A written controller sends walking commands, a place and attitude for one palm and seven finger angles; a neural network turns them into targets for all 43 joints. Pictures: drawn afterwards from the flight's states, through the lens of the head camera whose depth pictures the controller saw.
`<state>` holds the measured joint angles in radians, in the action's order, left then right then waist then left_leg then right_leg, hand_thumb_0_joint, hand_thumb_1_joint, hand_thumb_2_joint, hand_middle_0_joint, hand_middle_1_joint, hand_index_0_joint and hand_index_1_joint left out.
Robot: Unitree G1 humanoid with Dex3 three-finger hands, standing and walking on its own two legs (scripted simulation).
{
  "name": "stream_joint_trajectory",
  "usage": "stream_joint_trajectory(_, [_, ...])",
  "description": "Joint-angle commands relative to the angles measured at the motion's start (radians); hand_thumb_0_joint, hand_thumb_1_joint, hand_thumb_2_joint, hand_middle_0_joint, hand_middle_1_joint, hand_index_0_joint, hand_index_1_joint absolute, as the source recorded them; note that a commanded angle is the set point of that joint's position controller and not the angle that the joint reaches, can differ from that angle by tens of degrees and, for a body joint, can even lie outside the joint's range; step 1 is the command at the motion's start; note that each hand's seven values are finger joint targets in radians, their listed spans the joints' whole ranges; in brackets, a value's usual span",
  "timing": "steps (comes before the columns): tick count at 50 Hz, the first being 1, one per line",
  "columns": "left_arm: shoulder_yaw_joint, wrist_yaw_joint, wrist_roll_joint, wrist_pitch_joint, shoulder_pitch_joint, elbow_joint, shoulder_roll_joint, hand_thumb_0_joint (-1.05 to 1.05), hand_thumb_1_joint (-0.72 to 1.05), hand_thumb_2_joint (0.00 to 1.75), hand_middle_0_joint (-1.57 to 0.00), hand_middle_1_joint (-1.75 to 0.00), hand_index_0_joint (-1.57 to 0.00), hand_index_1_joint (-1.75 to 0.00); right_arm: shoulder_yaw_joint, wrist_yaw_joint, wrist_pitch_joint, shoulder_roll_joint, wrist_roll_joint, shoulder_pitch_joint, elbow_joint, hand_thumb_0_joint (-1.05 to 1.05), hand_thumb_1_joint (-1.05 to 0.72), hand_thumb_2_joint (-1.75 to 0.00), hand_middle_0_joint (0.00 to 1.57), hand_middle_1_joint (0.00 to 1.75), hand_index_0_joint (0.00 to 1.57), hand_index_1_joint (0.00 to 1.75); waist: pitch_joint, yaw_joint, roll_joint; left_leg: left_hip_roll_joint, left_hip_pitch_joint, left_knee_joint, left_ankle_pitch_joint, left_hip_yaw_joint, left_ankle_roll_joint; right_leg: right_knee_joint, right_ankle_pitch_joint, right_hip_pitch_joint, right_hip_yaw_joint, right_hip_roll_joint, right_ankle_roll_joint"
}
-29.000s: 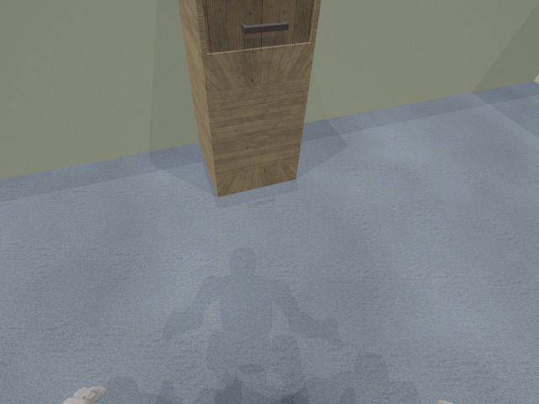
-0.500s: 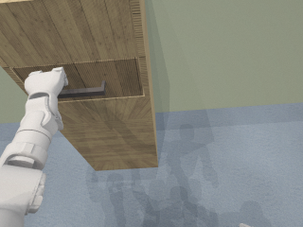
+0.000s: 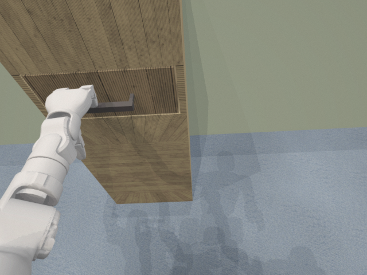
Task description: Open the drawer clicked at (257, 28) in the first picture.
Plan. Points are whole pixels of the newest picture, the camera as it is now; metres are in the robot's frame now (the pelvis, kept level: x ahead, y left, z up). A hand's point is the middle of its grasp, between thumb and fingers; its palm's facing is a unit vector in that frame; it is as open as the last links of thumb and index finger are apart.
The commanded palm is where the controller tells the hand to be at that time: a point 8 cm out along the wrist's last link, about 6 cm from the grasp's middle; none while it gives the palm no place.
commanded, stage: lower the fingers behind the handle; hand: left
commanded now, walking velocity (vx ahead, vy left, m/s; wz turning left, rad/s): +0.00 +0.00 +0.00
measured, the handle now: (105, 102) +0.54 +0.23 +0.05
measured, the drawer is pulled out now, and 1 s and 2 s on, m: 0.00 0.00 0.00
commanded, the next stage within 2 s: lift the fingers back up to retry in 1.56 s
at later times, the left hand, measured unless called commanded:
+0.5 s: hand (92, 120) +0.45 +0.24 +0.07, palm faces -0.09 +0.02 -1.00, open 14.0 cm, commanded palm +0.44 +0.23 +0.12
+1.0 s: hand (97, 121) +0.46 +0.23 +0.07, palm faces +0.02 +0.03 -1.00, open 13.8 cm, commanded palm +0.43 +0.23 +0.09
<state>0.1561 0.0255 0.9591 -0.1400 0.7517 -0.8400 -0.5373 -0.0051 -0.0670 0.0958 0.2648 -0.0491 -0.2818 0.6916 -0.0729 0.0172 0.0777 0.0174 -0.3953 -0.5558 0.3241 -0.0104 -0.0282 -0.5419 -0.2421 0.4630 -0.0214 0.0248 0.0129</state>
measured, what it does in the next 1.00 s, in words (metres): stands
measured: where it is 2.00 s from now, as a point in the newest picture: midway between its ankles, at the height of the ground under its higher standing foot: outside the picture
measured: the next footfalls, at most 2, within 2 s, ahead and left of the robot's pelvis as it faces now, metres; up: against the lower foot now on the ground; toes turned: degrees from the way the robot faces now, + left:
none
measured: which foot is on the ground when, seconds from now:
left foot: down 0.00-1.00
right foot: down 0.00-1.00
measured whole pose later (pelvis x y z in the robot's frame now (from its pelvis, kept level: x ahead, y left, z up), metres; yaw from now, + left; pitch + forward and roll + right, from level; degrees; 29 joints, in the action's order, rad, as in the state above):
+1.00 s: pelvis -0.01 +0.00 -0.01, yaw -1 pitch +14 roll +0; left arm 0.07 -0.26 1.08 -0.01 0.80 -0.96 -0.48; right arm -0.03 -0.03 0.07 0.26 -0.03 -0.30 0.68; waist -0.11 0.04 0.04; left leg 0.00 -0.55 -0.68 0.37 -0.03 -0.02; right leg -0.65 -0.26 0.62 0.00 0.01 0.01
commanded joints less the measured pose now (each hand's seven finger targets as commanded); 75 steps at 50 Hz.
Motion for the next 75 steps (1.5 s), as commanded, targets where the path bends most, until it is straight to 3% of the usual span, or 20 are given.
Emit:
stream_joint_trajectory(1, [-0.070,0.010,-0.004,0.245,0.517,0.359,-0.144,0.00,-0.50,0.30,-0.30,-1.20,-0.30,-1.20,-0.066,-0.046,-0.052,0.142,0.026,-0.007,-0.109,0.00,-0.90,-0.90,0.20,0.30,0.20,0.30,-0.295,0.072,-0.067,0.022,0.172,0.014,-0.302,0.023,-0.022,0.031,0.191,-0.092,-0.009,-0.048,-0.040])
stream_joint_trajectory(5, [-0.304,-0.159,0.048,0.358,0.511,0.365,-0.350,0.00,-0.50,0.30,-0.30,-1.20,-0.30,-1.20,-0.071,-0.028,-0.054,0.125,0.040,-0.052,-0.096,0.00,-0.90,-0.90,0.20,0.30,0.20,0.30,-0.389,-0.015,0.045,0.017,0.125,-0.020,-0.446,0.034,0.024,-0.044,0.235,-0.109,-0.016,-0.056,-0.062])
stream_joint_trajectory(11, [-0.231,-0.374,0.109,0.183,0.437,0.151,-0.212,0.00,-0.50,0.30,-0.30,-1.20,-0.30,-1.20,-0.081,0.034,-0.072,0.121,0.041,-0.055,-0.065,0.00,-0.90,-0.90,0.20,0.30,0.20,0.30,-0.413,0.005,0.010,0.005,0.039,-0.036,-0.439,0.003,0.034,-0.076,0.268,-0.091,-0.027,-0.059,-0.053])
stream_joint_trajectory(14, [-0.090,-0.341,0.113,0.061,0.471,0.049,-0.091,0.00,-0.50,0.30,-0.30,-1.20,-0.30,-1.20,-0.086,0.048,-0.060,0.139,0.028,-0.056,-0.057,0.00,-0.90,-0.90,0.20,0.30,0.20,0.30,-0.386,0.048,-0.016,-0.006,0.050,-0.016,-0.364,-0.011,0.024,-0.042,0.221,-0.060,-0.030,-0.060,-0.047])
stream_joint_trajectory(16, [-0.059,-0.280,0.093,0.024,0.492,0.022,-0.083,0.00,-0.50,0.30,-0.30,-1.20,-0.30,-1.20,-0.089,0.037,-0.048,0.152,0.022,-0.062,-0.060,0.00,-0.90,-0.90,0.20,0.30,0.20,0.30,-0.393,0.070,-0.080,-0.003,0.055,-0.008,-0.320,-0.011,0.007,-0.018,0.213,-0.082,-0.021,-0.058,-0.041])
stream_joint_trajectory(18, [-0.028,-0.216,0.067,0.047,0.541,0.085,-0.058,0.00,-0.50,0.30,-0.30,-1.20,-0.30,-1.20,-0.089,0.019,-0.046,0.153,0.024,-0.052,-0.076,0.00,-0.90,-0.90,0.20,0.30,0.20,0.30,-0.415,0.085,-0.087,0.004,0.090,-0.008,-0.313,-0.005,-0.009,-0.005,0.220,-0.099,-0.016,-0.056,-0.037])
stream_joint_trajectory(21, [-0.121,-0.158,0.054,0.153,0.539,0.134,-0.177,0.00,-0.50,0.30,-0.30,-1.20,-0.30,-1.20,-0.081,-0.017,-0.049,0.153,0.034,-0.061,-0.084,0.00,-0.90,-0.90,0.20,0.30,0.20,0.30,-0.392,0.081,-0.102,0.012,0.069,-0.012,-0.283,0.003,-0.021,-0.003,0.223,-0.124,-0.004,-0.048,-0.035])
stream_joint_trajectory(24, [-0.056,-0.137,0.083,0.193,0.422,0.043,-0.091,0.00,-0.50,0.30,-0.30,-1.20,-0.30,-1.20,-0.074,-0.018,-0.048,0.142,0.031,-0.079,-0.073,0.00,-0.90,-0.90,0.20,0.30,0.20,0.30,-0.265,0.075,-0.097,0.007,0.024,-0.008,-0.252,0.007,-0.012,-0.005,0.168,-0.042,-0.015,-0.052,-0.043])
stream_joint_trajectory(25, [-0.051,-0.137,0.085,0.211,0.415,0.048,-0.076,0.00,-0.50,0.30,-0.30,-1.20,-0.30,-1.20,-0.077,-0.013,-0.049,0.141,0.032,-0.085,-0.078,0.00,-0.90,-0.90,0.20,0.30,0.20,0.30,-0.257,0.071,-0.085,0.005,0.026,-0.010,-0.257,0.003,-0.010,-0.001,0.159,-0.032,-0.012,-0.053,-0.046])
stream_joint_trajectory(28, [-0.158,-0.179,0.082,0.258,0.394,0.073,-0.185,0.00,-0.50,0.30,-0.30,-1.20,-0.30,-1.20,-0.075,-0.007,-0.048,0.140,0.035,-0.096,-0.093,0.00,-0.90,-0.90,0.20,0.30,0.20,0.30,-0.293,0.036,-0.051,0.009,-0.014,-0.024,-0.259,-0.002,-0.006,-0.034,0.176,-0.054,-0.005,-0.052,-0.053])
stream_joint_trajectory(31, [-0.165,-0.217,0.087,0.259,0.338,0.057,-0.168,0.00,-0.50,0.30,-0.30,-1.20,-0.30,-1.20,-0.086,0.007,-0.051,0.138,0.036,-0.114,-0.094,0.00,-0.90,-0.90,0.20,0.30,0.20,0.30,-0.320,0.031,-0.065,0.006,-0.023,-0.042,-0.300,-0.008,-0.003,-0.051,0.214,-0.058,-0.007,-0.056,-0.051])
stream_joint_trajectory(37, [-0.144,-0.286,0.105,0.199,0.342,0.059,-0.137,0.00,-0.50,0.30,-0.30,-1.20,-0.30,-1.20,-0.098,0.027,-0.050,0.142,0.034,-0.121,-0.081,0.00,-0.90,-0.90,0.20,0.30,0.20,0.30,-0.351,0.043,-0.052,0.006,-0.019,-0.057,-0.342,-0.021,-0.003,-0.059,0.260,-0.057,-0.007,-0.060,-0.049])
stream_joint_trajectory(40, [-0.183,-0.295,0.111,0.158,0.321,0.010,-0.190,0.00,-0.50,0.30,-0.30,-1.20,-0.30,-1.20,-0.095,0.027,-0.043,0.153,0.031,-0.112,-0.077,0.00,-0.90,-0.90,0.20,0.30,0.20,0.30,-0.343,0.040,-0.106,0.008,-0.053,-0.051,-0.311,-0.024,-0.007,-0.051,0.250,-0.081,-0.005,-0.061,-0.047])
stream_joint_trajectory(43, [-0.106,-0.290,0.121,0.123,0.362,-0.022,-0.123,0.00,-0.50,0.30,-0.30,-1.20,-0.30,-1.20,-0.086,0.025,-0.044,0.147,0.023,-0.102,-0.076,0.00,-0.90,-0.90,0.20,0.30,0.20,0.30,-0.279,0.060,-0.080,0.006,-0.061,-0.035,-0.246,-0.022,-0.006,-0.040,0.179,-0.023,-0.013,-0.059,-0.046])
stream_joint_trajectory(46, [-0.131,-0.279,0.129,0.103,0.354,-0.065,-0.168,0.00,-0.50,0.30,-0.30,-1.20,-0.30,-1.20,-0.081,0.020,-0.041,0.152,0.026,-0.103,-0.078,0.00,-0.90,-0.90,0.20,0.30,0.20,0.30,-0.288,0.054,-0.081,0.009,-0.077,-0.036,-0.213,-0.028,-0.009,-0.039,0.161,-0.034,-0.006,-0.056,-0.044])
stream_joint_trajectory(50, [-0.125,-0.241,0.114,0.107,0.285,-0.087,-0.147,0.00,-0.50,0.30,-0.30,-1.20,-0.30,-1.20,-0.077,0.013,-0.037,0.152,0.030,-0.103,-0.095,0.00,-0.90,-0.90,0.20,0.30,0.20,0.30,-0.307,0.045,-0.126,0.012,-0.092,-0.046,-0.220,-0.035,-0.011,-0.042,0.189,-0.062,-0.007,-0.055,-0.042])
stream_joint_trajectory(52, [-0.097,-0.226,0.112,0.108,0.281,-0.120,-0.133,0.00,-0.50,0.30,-0.30,-1.20,-0.30,-1.20,-0.069,0.006,-0.037,0.154,0.024,-0.099,-0.101,0.00,-0.90,-0.90,0.20,0.30,0.20,0.30,-0.236,0.060,-0.163,0.013,-0.137,-0.045,-0.147,-0.035,-0.014,-0.034,0.132,-0.024,-0.005,-0.052,-0.036])
stream_joint_trajectory(60, [-0.100,-0.214,0.113,0.150,0.258,-0.070,-0.120,0.00,-0.50,0.30,-0.30,-1.20,-0.30,-1.20,-0.078,0.006,-0.040,0.154,0.027,-0.120,-0.113,0.00,-0.90,-0.90,0.20,0.30,0.20,0.30,-0.288,0.051,-0.138,0.008,-0.132,-0.072,-0.156,-0.034,-0.013,-0.062,0.133,0.003,-0.002,-0.055,-0.042])
stream_joint_trajectory(63, [-0.061,-0.223,0.118,0.142,0.281,-0.084,-0.089,0.00,-0.50,0.30,-0.30,-1.20,-0.30,-1.20,-0.075,0.005,-0.044,0.152,0.023,-0.120,-0.113,0.00,-0.90,-0.90,0.20,0.30,0.20,0.30,-0.236,0.065,-0.126,0.007,-0.147,-0.071,-0.113,-0.031,-0.011,-0.058,0.080,0.053,-0.007,-0.055,-0.041])
stream_joint_trajectory(75, [-0.099,-0.221,0.109,0.108,0.372,-0.131,-0.163,0.00,-0.50,0.30,-0.30,-1.20,-0.30,-1.20,-0.071,0.000,-0.052,0.166,0.020,-0.149,-0.096,0.00,-0.90,-0.90,0.20,0.30,0.20,0.30,-0.265,0.080,-0.134,0.008,-0.181,-0.081,-0.062,-0.022,-0.014,-0.063,0.028,0.068,-0.003,-0.055,-0.038])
